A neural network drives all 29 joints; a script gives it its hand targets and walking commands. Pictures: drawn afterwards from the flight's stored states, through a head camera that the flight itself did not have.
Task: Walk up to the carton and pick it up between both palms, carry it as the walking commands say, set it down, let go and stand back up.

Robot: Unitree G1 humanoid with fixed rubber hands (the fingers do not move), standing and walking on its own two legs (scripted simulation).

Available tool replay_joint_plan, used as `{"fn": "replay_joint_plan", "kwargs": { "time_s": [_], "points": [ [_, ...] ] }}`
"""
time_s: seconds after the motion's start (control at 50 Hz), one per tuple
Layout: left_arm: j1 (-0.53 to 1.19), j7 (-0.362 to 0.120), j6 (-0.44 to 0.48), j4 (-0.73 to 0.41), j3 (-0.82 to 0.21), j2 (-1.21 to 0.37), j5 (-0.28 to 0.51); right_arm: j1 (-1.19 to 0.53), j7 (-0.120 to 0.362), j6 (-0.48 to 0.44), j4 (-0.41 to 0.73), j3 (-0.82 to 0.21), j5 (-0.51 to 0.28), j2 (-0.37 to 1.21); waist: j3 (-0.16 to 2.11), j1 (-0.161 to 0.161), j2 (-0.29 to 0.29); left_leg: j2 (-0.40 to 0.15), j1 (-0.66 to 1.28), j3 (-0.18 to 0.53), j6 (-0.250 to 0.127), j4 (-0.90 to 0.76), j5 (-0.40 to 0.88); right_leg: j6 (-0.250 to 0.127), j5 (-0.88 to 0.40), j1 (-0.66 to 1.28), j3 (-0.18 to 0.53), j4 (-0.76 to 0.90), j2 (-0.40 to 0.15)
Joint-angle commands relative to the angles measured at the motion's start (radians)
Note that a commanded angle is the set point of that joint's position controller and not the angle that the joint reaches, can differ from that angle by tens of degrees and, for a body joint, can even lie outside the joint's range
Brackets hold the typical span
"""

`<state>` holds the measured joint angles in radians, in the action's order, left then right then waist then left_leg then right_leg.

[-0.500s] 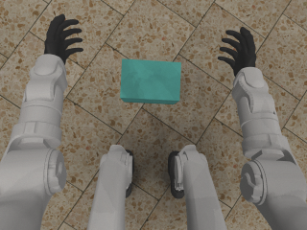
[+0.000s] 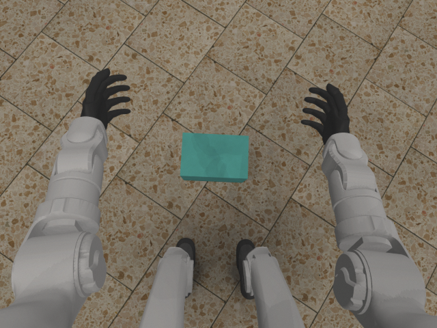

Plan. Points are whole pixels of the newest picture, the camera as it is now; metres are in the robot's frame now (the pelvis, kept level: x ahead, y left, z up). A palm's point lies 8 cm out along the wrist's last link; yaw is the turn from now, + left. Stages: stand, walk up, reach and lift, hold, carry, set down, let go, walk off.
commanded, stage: let go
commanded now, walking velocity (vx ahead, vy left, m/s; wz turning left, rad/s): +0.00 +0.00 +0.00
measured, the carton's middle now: (214, 159) +0.49 +0.00 -0.59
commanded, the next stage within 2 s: stand in 1.24 s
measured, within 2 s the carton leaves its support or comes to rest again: neither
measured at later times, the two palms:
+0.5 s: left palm (65, 189) +0.35 +0.22 -0.02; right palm (389, 194) +0.34 -0.23 -0.01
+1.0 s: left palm (15, 288) +0.24 +0.22 +0.05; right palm out of the picture +0.24 -0.24 +0.05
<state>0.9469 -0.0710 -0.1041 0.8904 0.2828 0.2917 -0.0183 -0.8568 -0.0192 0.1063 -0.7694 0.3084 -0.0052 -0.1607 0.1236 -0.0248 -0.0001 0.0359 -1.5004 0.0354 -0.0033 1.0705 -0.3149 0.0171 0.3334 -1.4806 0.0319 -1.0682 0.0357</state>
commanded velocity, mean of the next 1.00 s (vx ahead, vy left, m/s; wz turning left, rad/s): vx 0.00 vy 0.00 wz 0.00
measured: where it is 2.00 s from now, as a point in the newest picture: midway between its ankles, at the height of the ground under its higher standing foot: (216, 278)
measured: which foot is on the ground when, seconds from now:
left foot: down 0.00-1.00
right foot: down 0.00-1.00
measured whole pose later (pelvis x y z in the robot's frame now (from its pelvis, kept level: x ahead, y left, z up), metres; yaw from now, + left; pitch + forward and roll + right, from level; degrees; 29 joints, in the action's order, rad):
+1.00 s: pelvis +0.08 -0.01 +0.12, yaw +0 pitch -3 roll +0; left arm -0.23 -0.08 -0.10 0.42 0.04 0.21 -0.01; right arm 0.23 0.07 0.10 -0.41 0.02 -0.01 -0.22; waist -0.09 -0.01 0.00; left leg 0.02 -0.13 0.04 0.00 0.43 -0.26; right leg -0.01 0.28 -0.12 0.05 -0.44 0.03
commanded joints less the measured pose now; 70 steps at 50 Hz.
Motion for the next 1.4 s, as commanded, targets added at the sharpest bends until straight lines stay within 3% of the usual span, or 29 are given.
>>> {"fn": "replay_joint_plan", "kwargs": {
  "time_s": [0.0,0.12,0.2,0.28,0.38,0.52,0.62,0.74,0.84,0.92,1.16,1.22,1.24,1.32,1.38],
  "points": [
    [0.183,0.000,0.032,-0.060,0.032,0.085,-0.027,-0.168,0.001,-0.034,0.062,0.014,0.029,-0.067,0.721,0.009,0.030,0.016,0.537,-0.013,0.031,-0.096,0.261,0.020,-0.222,0.349,-0.056,0.108,0.022],
    [0.055,0.018,0.035,-0.117,0.043,0.067,-0.073,-0.033,0.008,-0.041,0.099,0.028,0.083,-0.087,0.851,0.004,0.048,0.013,0.689,-0.010,0.039,-0.117,0.386,0.019,-0.325,0.467,-0.057,0.127,0.028],
    [-0.219,0.041,0.030,-0.347,-0.010,0.050,-0.084,0.232,0.032,-0.038,0.281,-0.034,0.093,-0.097,1.031,0.006,0.052,0.021,0.937,-0.004,0.035,-0.148,0.550,0.014,-0.460,0.657,-0.050,0.157,0.034],
    [-0.347,0.042,0.024,-0.490,-0.068,0.035,-0.058,0.335,0.051,-0.035,0.407,-0.091,0.052,-0.097,0.891,-0.007,0.032,0.031,0.947,-0.001,0.020,-0.217,0.463,0.003,-0.406,0.761,-0.033,0.216,0.023],
    [-0.545,0.039,0.053,-0.463,-0.112,-0.003,-0.025,0.534,0.070,-0.065,0.375,-0.141,0.017,-0.077,0.608,-0.003,0.030,0.018,0.951,0.010,0.020,-0.317,0.367,-0.001,-0.356,0.837,-0.014,0.310,0.010],
    [-0.814,0.036,0.110,-0.397,-0.148,-0.024,-0.015,0.791,0.058,-0.123,0.319,-0.190,-0.002,-0.091,0.357,0.002,0.013,0.008,1.061,0.002,0.029,-0.447,0.369,0.005,-0.425,1.024,0.006,0.454,-0.002],
    [-0.979,0.033,0.128,-0.430,-0.183,-0.020,-0.003,0.934,0.053,-0.135,0.346,-0.226,-0.021,-0.103,0.223,-0.002,0.000,0.005,1.192,-0.002,0.017,-0.535,0.395,0.011,-0.503,1.161,0.009,0.542,-0.002],
    [-1.125,0.020,0.116,-0.503,-0.198,-0.008,0.011,1.058,0.064,-0.121,0.409,-0.258,-0.026,-0.119,0.087,0.016,-0.008,0.012,1.345,-0.007,0.013,-0.623,0.423,0.010,-0.511,1.290,0.006,0.629,0.004],
    [-1.140,0.004,0.070,-0.559,-0.208,-0.001,0.018,1.044,0.080,-0.078,0.455,-0.269,-0.022,-0.144,-0.071,0.026,0.004,0.009,1.396,-0.016,0.022,-0.681,0.288,-0.007,-0.307,1.324,-0.004,0.692,0.000],
    [-1.126,-0.008,0.026,-0.568,-0.217,-0.003,0.016,1.042,0.089,-0.029,0.458,-0.264,-0.001,-0.146,-0.157,0.017,-0.011,0.003,1.401,-0.028,0.018,-0.698,0.194,-0.013,-0.219,1.335,-0.008,0.707,0.000],
    [-1.123,-0.004,-0.025,-0.576,-0.211,0.009,-0.012,1.017,0.090,0.043,0.469,-0.252,0.006,-0.160,-0.183,0.015,-0.010,0.002,1.437,-0.028,0.008,-0.689,0.208,-0.015,-0.226,1.376,-0.016,0.694,0.005],
    [-1.121,0.008,-0.017,-0.572,-0.210,0.014,-0.010,1.002,0.077,0.072,0.476,-0.260,-0.001,-0.174,-0.175,0.030,0.001,-0.006,1.449,-0.033,0.009,-0.678,0.237,-0.018,-0.219,1.370,-0.013,0.682,0.011],
    [-1.123,0.056,0.020,-0.426,-0.183,0.146,-0.016,0.998,0.022,0.009,0.313,-0.230,0.034,-0.258,-0.174,0.038,0.007,-0.048,1.294,-0.001,0.037,-0.647,0.171,0.021,-0.178,1.281,0.014,0.678,-0.047],
    [-1.116,0.081,0.070,-0.374,-0.194,0.123,-0.030,0.998,0.000,-0.072,0.242,-0.232,0.052,-0.250,-0.152,0.030,0.013,-0.074,1.296,0.045,0.019,-0.673,0.027,0.003,-0.054,1.249,0.056,0.689,-0.062],
    [-1.109,0.078,0.085,-0.334,-0.199,0.132,-0.027,0.977,0.006,-0.091,0.197,-0.235,0.047,-0.260,-0.102,0.031,0.010,-0.084,1.315,0.050,0.014,-0.658,0.139,-0.004,-0.155,1.281,0.064,0.675,-0.070]
  ]
}}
